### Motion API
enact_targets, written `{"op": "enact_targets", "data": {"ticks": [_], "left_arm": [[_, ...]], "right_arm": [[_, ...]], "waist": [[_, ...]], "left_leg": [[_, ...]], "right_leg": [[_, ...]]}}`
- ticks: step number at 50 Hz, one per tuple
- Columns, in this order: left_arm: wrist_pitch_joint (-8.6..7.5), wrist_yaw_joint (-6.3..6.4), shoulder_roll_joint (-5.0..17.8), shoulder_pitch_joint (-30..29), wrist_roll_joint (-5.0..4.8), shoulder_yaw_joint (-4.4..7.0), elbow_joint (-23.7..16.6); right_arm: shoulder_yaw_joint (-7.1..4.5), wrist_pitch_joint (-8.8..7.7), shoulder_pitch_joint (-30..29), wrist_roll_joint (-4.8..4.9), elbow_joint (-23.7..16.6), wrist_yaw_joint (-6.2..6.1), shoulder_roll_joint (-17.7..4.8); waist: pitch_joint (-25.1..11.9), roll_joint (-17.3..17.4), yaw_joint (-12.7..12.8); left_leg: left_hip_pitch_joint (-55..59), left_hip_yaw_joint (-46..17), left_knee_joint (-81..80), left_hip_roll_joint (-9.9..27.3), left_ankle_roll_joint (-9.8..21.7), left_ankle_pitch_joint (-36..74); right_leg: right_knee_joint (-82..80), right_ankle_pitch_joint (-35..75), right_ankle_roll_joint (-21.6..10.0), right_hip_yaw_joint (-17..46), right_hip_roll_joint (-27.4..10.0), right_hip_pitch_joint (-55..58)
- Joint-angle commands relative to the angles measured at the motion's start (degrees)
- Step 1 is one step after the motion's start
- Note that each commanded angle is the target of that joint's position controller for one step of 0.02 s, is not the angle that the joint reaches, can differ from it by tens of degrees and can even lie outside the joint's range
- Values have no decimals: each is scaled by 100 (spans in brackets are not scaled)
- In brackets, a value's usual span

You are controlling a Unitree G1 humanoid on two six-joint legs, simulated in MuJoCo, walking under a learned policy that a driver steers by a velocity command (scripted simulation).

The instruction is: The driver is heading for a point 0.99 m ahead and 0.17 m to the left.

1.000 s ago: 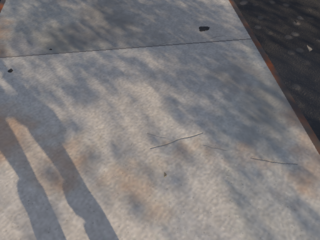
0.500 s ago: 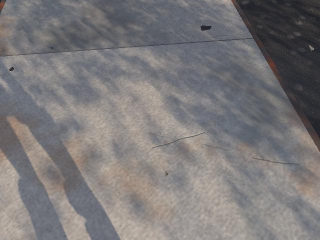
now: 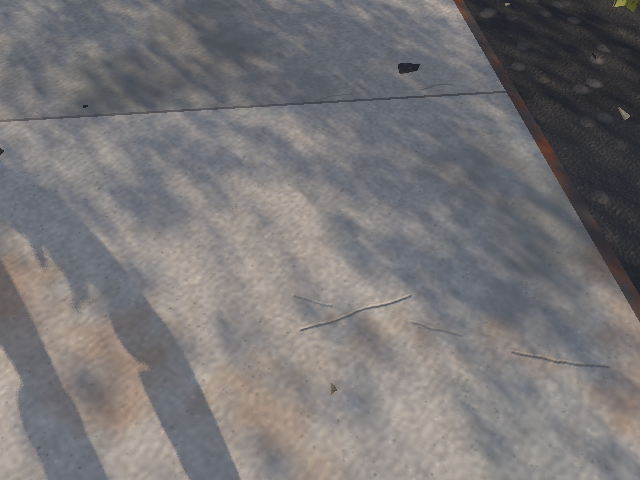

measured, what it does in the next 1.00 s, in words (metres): walks ahead: right foot, then left foot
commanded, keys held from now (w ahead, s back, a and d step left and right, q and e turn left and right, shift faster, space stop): w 1.00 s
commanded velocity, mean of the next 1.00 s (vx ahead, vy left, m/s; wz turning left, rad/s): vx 0.48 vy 0.00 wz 0.00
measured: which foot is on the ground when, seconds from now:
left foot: down 0.00-0.22, up 0.24-0.76, down 0.78-1.00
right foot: up 0.00-0.22, down 0.24-0.80, up 0.82-1.00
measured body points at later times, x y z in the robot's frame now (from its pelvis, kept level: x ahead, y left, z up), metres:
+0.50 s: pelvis +0.28 -0.03 +0.00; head +0.29 -0.04 +0.45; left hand +0.23 +0.21 -0.14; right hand +0.37 -0.27 -0.14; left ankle +0.35 +0.12 -0.67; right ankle +0.25 -0.08 -0.74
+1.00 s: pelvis +0.57 +0.02 +0.00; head +0.58 +0.03 +0.45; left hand +0.63 +0.27 -0.14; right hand +0.56 -0.23 -0.14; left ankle +0.57 +0.08 -0.74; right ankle +0.58 -0.12 -0.66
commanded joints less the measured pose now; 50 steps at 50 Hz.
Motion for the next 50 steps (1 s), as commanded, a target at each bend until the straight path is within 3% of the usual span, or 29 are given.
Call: {"op": "enact_targets", "data": {"ticks": [1, 5, 7, 9, 10, 11, 12, 13, 14, 15, 16, 18, 20, 22, 25, 28, 32, 35, 37, 38, 39, 40, 41, 42, 43, 44, 46, 48, 50], "left_arm": [[2, -70, 101, -614, -2, 8, -506], [44, -86, -69, -1632, -74, -121, -964], [68, -37, 85, -1574, -99, -94, -1022], [40, 43, 374, -829, -116, 26, -835], [0, 82, 508, -39, -121, 111, -574], [-34, 130, 656, 737, -75, 201, -316], [-56, 170, 1136, 1487, 73, 331, -192], [-32, 106, 1401, 1389, 126, 365, -261], [-2, 62, 1146, 790, -123, 340, -298], [-35, 50, 769, 164, -173, 225, -424], [-104, 31, 488, -62, -139, 151, -421], [-211, 84, 163, 76, -112, 30, -254], [-303, 118, 211, 417, -116, 7, -108], [-333, 131, 381, 653, -119, 21, -45], [-318, 125, 401, 987, -133, -13, -15], [-318, 133, 372, 1309, -142, -54, 36], [-304, 189, 420, 1734, -103, -71, 171], [-283, 241, 513, 1681, -42, -52, 209], [-272, 263, 636, 1509, -27, -19, 198], [-248, 253, 670, 1399, -51, -11, 182], [-255, 234, 590, 1322, -110, -43, 77], [-250, 159, -12, 1876, -350, -165, -97], [-231, 154, 403, 1806, -247, -24, -13], [-216, 153, 494, 1226, -160, 27, -202], [-246, 125, 431, 853, -124, 17, -305], [-214, 109, 326, 751, -93, 28, -306], [-57, 44, 99, 942, 25, 8, -255], [34, -6, 65, 814, 42, 18, -329], [87, -33, 128, 315, 38, 28, -523]], "right_arm": [[-4, -88, 581, 40, 25, -40, -466], [51, -115, 488, 33, 5, -70, -555], [36, -150, 471, 41, 26, -75, -705], [7, -176, 356, 55, 15, -91, -845], [-13, -156, 246, 66, -8, -96, -923], [-23, -135, 163, 84, -38, -81, -956], [39, -115, 295, 75, -175, -40, -664], [95, -60, 1004, 223, -208, 18, -50], [-35, -21, 370, 92, -320, 19, -619], [-78, -37, -235, 42, -549, 54, -711], [-88, -53, -440, 22, -588, 68, -638], [-83, 70, -259, -73, -532, 117, -418], [-86, 174, -311, -88, -576, 159, -291], [-109, 249, -775, -98, -761, 191, -353], [-114, 274, -1695, -67, -1095, 228, -429], [-60, 249, -2411, -1, -1336, 251, -338], [-34, 218, -3028, 27, -1549, 240, -364], [-73, 154, -3034, 22, -1635, 211, -474], [-167, 98, -2253, 12, -1417, 138, -639], [-243, 51, -1363, -8, -1117, 89, -746], [-356, 2, -390, -129, -855, 28, -1039], [-528, 5, 284, -272, -802, 4, -1694], [-515, 102, -19, -52, -783, 89, -1520], [-436, 114, -738, 59, -877, 112, -1265], [-334, 73, -1160, 66, -950, 142, -876], [-266, 28, -1294, 47, -917, 136, -655], [-173, -53, -1121, 55, -737, 86, -419], [-192, -133, -791, 66, -600, 69, -587], [-208, -151, -590, 66, -546, 68, -734]], "waist": [[705, 634, 7], [909, 770, -53], [783, 894, 53], [323, 841, 445], [-89, 786, 791], [-447, 700, 1130], [-1010, 33, 1254], [-1510, -956, 726], [-908, -210, 660], [-58, -90, 463], [285, 163, 308], [349, 88, -31], [369, 4, -120], [493, -63, -106], [647, -76, 86], [648, -144, 287], [637, -232, 496], [587, -275, 358], [175, -368, -18], [-262, -273, -397], [-814, -117, -768], [-1715, 1066, -633], [-1786, 770, -525], [-726, 497, -234], [-170, 246, -123], [146, 210, 59], [246, 356, 308], [271, 376, 372], [403, 400, 333]], "left_leg": [[557, -1072, -814, 1393, 587, 3246], [-110, -562, -954, 1180, 533, 3886], [-172, -483, -780, 1306, 499, 4883], [69, -362, 167, 1391, 385, 6240], [90, -295, 1074, 1361, 315, 6348], [-365, -195, 2187, 1197, 255, 5591], [-1330, 9, 3970, 845, 222, 3265], [-2990, -125, 6105, -174, 83, -1191], [-3484, -583, 6286, 178, 206, -622], [-3616, -519, 5963, 457, 239, -20], [-3372, -507, 5644, 627, 242, 258], [-2751, -493, 5134, 815, 124, 336], [-2725, -359, 4803, 838, 17, 360], [-3123, -213, 4423, 918, -80, 665], [-3659, -13, 3586, 971, -214, 1318], [-3543, 211, 2538, 813, -263, 1847], [-3547, 375, 1757, 601, -141, 1926], [-3297, 395, 1383, 441, 94, 1407], [-2271, 487, 1165, 110, 312, 947], [-1260, 538, 771, -12, 444, 1171], [244, -106, 737, 625, 673, 1099], [2090, -2786, 555, 2490, 1456, 678], [1928, -4128, -215, 2715, 1678, 441], [1011, -3165, -383, 2472, 1448, 48], [183, -2515, -653, 2231, 1259, 329], [-376, -1979, -821, 1945, 1021, 718], [-933, -1299, -976, 1591, 776, 1354], [-955, -1002, -1032, 1483, 796, 1977], [-883, -801, -1165, 1413, 795, 2112]], "right_leg": [[-198, 405, 90, -197, -60, -1578], [-1949, 950, 50, -575, 177, -703], [-2394, 1058, -130, -714, 362, 91], [-2580, 1059, -350, -651, 578, 1014], [-2838, 1152, -468, -569, 639, 1784], [-3159, 1151, -570, -368, 444, 2781], [-3343, -42, -811, 1150, -884, 3842], [-4209, -331, -1713, 4195, -2369, 4655], [-4769, -1421, -1617, 4252, -2056, 3909], [-4957, -1337, -1412, 3326, -1875, 2991], [-5114, -511, -1254, 2722, -1622, 2333], [-5212, 625, -976, 1780, -1209, 1643], [-5259, 1373, -943, 1354, -1070, 1557], [-5394, 1569, -921, 1061, -983, 1616], [-5498, 2039, -823, 793, -849, 1895], [-5413, 2759, -651, 519, -726, 2163], [-5199, 3409, -644, 463, -883, 2971], [-4747, 4435, -668, 410, -1082, 3503], [-3796, 5877, -553, 299, -1079, 3584], [-2817, 5874, -460, 164, -935, 3389], [-1499, 4538, -379, 69, -756, 2349], [871, 1141, -90, -318, 132, 303], [1759, -1042, -139, 357, 500, -501], [1749, -550, -186, 526, 89, -901], [1409, -131, -184, 522, -116, -826], [1049, 67, -170, 500, -280, -592], [613, 218, -54, 435, -396, -107], [413, 376, 40, 299, -414, -228], [54, 758, 138, 189, -506, -640]]}}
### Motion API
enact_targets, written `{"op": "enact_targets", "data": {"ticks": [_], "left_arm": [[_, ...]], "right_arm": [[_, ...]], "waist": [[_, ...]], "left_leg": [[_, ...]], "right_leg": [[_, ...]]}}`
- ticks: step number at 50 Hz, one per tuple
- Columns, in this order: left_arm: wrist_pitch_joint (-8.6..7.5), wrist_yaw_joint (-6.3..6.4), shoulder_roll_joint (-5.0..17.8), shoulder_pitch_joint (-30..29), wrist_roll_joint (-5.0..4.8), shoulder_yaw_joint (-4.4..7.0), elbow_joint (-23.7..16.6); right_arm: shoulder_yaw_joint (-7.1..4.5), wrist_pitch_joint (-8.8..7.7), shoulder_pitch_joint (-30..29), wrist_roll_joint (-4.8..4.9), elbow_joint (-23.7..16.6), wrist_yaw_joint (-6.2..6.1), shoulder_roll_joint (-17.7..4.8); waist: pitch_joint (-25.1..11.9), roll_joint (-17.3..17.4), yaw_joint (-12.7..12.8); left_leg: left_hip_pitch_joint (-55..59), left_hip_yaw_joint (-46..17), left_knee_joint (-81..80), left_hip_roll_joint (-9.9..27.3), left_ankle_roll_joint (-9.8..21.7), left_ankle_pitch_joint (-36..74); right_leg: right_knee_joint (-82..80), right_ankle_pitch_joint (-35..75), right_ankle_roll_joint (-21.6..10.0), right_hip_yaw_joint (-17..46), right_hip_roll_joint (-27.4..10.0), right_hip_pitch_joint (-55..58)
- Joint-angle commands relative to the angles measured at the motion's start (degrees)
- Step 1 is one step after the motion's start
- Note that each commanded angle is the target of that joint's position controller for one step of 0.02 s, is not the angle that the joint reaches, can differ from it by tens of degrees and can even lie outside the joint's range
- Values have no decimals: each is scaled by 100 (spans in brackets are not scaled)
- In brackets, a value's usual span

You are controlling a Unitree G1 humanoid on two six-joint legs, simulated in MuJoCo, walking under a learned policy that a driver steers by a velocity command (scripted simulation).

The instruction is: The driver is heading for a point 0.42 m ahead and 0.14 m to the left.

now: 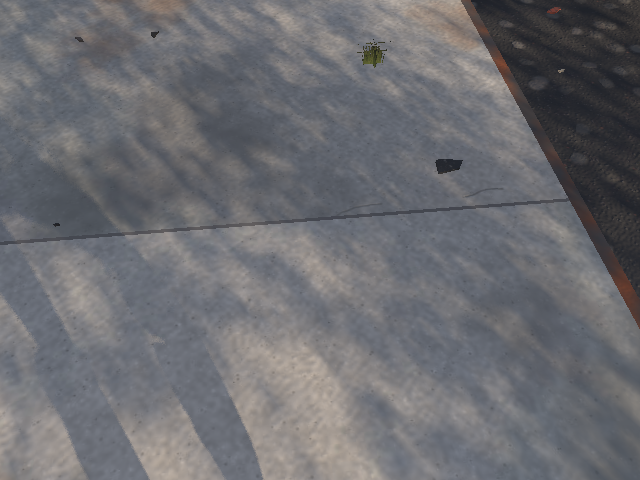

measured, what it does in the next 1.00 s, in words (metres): walks ahead, turning left: right foot, then left foot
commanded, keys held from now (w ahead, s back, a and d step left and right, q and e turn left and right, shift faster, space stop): w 0.06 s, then w+q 0.42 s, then no key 0.52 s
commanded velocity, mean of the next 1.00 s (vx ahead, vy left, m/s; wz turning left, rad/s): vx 0.34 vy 0.00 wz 0.24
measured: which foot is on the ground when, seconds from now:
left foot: down 0.00-0.34, up 0.36-0.76, down 0.78-1.00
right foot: up 0.00-0.30, down 0.32-0.78, up 0.80-1.00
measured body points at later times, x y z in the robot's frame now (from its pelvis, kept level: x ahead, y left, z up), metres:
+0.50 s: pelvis +0.27 -0.04 +0.00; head +0.30 -0.05 +0.45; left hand +0.31 +0.22 -0.13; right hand +0.35 -0.30 -0.15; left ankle +0.21 +0.08 -0.66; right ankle +0.31 -0.12 -0.74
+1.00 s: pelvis +0.40 +0.02 -0.01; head +0.42 +0.03 +0.44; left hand +0.37 +0.25 -0.17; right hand +0.54 -0.18 -0.15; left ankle +0.46 +0.10 -0.74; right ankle +0.42 -0.13 -0.71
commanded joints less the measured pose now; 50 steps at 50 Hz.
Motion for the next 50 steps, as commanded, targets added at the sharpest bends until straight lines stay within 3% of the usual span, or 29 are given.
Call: {"op": "enact_targets", "data": {"ticks": [1, 5, 11, 13, 14, 15, 16, 17, 18, 19, 20, 22, 24, 28, 31, 34, 37, 38, 39, 40, 41, 42, 43, 44, 45, 47, 50], "left_arm": [[94, -57, 144, 113, 17, 25, -232], [71, -73, 112, -945, -46, -28, -609], [-21, -42, 233, -1771, -97, -49, -989], [-99, -21, 352, -1550, -119, -14, -1008], [-144, 12, 442, -1134, -122, 30, -907], [-206, 64, 563, -332, -98, 100, -665], [-281, 140, 876, 606, 27, 210, -461], [-282, 187, 1537, 1206, 201, 375, -522], [-165, 145, 1382, 921, 78, 361, -573], [-124, 131, 938, 364, 11, 249, -663], [-148, 116, 564, -7, -33, 154, -707], [-216, 153, 324, -105, -64, 84, -608], [-321, 163, 301, 131, -99, 81, -494], [-436, 157, 405, 477, -91, 71, -304], [-389, 149, 437, 443, -113, 34, -256], [-321, 173, 615, 730, -135, 61, -110], [-201, 236, 687, 768, -147, 89, -5], [-145, 247, 674, 744, -172, 89, 21], [-114, 244, 610, 988, -172, 73, 29], [-90, 255, 198, 1450, -243, -41, -94], [63, 246, -4, 1796, -375, -103, 99], [204, 244, 278, 1527, -259, -7, 134], [248, 222, 251, 1078, -145, -3, 21], [281, 218, 169, 844, -76, -10, 20], [333, 219, 134, 857, -38, -16, 62], [426, 236, 19, 1152, -31, -40, 270], [504, 297, -28, 1007, -83, -64, 335]], "right_arm": [[-43, -119, 305, 15, -148, -12, -521], [20, -99, 758, 25, -64, -15, -453], [-17, -35, 1172, -40, 15, -102, -650], [-58, -13, 983, -72, -40, -130, -748], [-85, -11, 836, -71, -82, -128, -813], [-100, -4, 704, -39, -119, -102, -841], [-77, -15, 619, 25, -241, -75, -718], [43, 2, 1087, 276, -488, -64, -90], [-53, 50, 1152, 185, -490, -96, -433], [-129, 117, 815, 87, -503, -96, -604], [-119, 130, 482, 40, -557, -44, -502], [-141, 247, 341, -83, -624, 49, -345], [-139, 384, 325, -119, -675, 127, -223], [-116, 449, -147, -140, -883, 135, -164], [9, 398, -727, -98, -1051, 161, -38], [52, 370, -1028, -107, -1118, 128, -139], [13, 278, -770, -151, -1029, 66, -341], [-17, 205, -369, -199, -870, 41, -398], [-78, 104, -38, -263, -751, 6, -680], [-158, 49, 334, -328, -758, -39, -1089], [-77, 98, 393, -30, -685, -71, -839], [-36, 183, 162, 90, -705, -84, -708], [10, 241, -256, 70, -746, -124, -620], [75, 278, -581, 26, -774, -170, -471], [116, 302, -830, 12, -803, -214, -372], [136, 299, -881, -45, -760, -218, -350], [128, 289, -788, -48, -622, -187, -423]], "waist": [[224, 460, 156], [356, 487, -112], [319, 585, -326], [230, 632, -131], [52, 659, 67], [-364, 507, 420], [-1020, 228, 766], [-2044, -871, 686], [-2223, -968, 536], [-1289, -371, 280], [-623, -38, 211], [-127, -304, -30], [-125, -327, -123], [-4, -236, -231], [-15, -459, -138], [-189, -486, 14], [-286, -495, -102], [-441, -271, -298], [-761, 215, -338], [-1499, 1139, -258], [-2223, 1272, -248], [-1848, 754, -175], [-1121, 772, -109], [-657, 645, 32], [-433, 689, 193], [-542, 663, 293], [-561, 722, 228]], "left_leg": [[-76, -1175, -1168, 1505, 573, 1321], [187, -1022, -1137, 1345, 481, 1951], [1184, -1408, -600, 1583, 601, 2623], [1246, -1483, -242, 1632, 505, 3096], [1144, -1450, 174, 1565, 411, 3634], [928, -1302, 1060, 1340, 300, 3836], [52, -1121, 2348, 1029, 191, 2827], [-1804, -587, 4433, 236, -77, -33], [-2543, -856, 5301, 74, -16, -1996], [-2791, -1006, 5545, 471, 15, -1542], [-2757, -986, 5332, 688, -10, -1111], [-2456, -935, 4945, 938, -79, -787], [-2389, -842, 4930, 969, -141, -559], [-2647, -711, 4174, 821, -315, -38], [-1994, -336, 2619, 628, -358, 662], [-1614, -179, 1906, 488, -324, 776], [-1220, -279, 1302, 428, -118, 437], [-693, -277, 710, 357, -38, 838], [118, -584, 459, 733, 41, 2584], [1601, -1841, 1068, 2243, 577, 5800], [1741, -2653, 909, 2885, 1382, 6364], [1201, -2342, 560, 2616, 1335, 4907], [553, -2182, 177, 2378, 1169, 3748], [-3, -1934, -109, 2126, 936, 3000], [-486, -1649, -314, 1893, 730, 2560], [-759, -1361, -391, 1668, 573, 2133], [-830, -1371, -525, 1591, 520, 830]], "right_leg": [[-396, 581, 150, -123, -196, -532], [-1731, 1251, 280, -346, -103, -616], [-2782, 1102, 225, -322, 165, -584], [-3093, 703, 111, -279, 279, -69], [-3281, 486, 35, -319, 431, 573], [-3673, 645, -73, -397, 562, 1630], [-3720, 608, -277, 160, -41, 3123], [-3884, 78, -815, 2423, -1844, 4968], [-4569, -191, -1044, 3756, -2211, 4778], [-4690, -749, -885, 2968, -1981, 3930], [-4927, -625, -738, 2173, -1708, 3091], [-5240, 30, -441, 1087, -1255, 2212], [-5353, 635, -416, 577, -1158, 2052], [-5034, 3764, -570, -374, -1009, 2130], [-4902, 4219, -468, -964, -680, 1942], [-4635, 4453, -473, -916, -809, 2403], [-3973, 4400, -406, -723, -961, 2800], [-3344, 4088, -290, -792, -817, 2787], [-2579, 3072, -76, -942, -533, 2458], [-1211, 196, 140, -1108, -80, 1347], [-441, -2450, 246, -465, 471, 1133], [-291, -2493, 272, -108, 317, 1021], [-310, -2271, 286, -87, 294, 805], [-596, -1895, 303, 13, 177, 846], [-928, -1566, 339, 31, 124, 1111], [-1280, -1263, 363, -89, 241, 1576], [-2027, -1084, 373, -112, 268, 1771]]}}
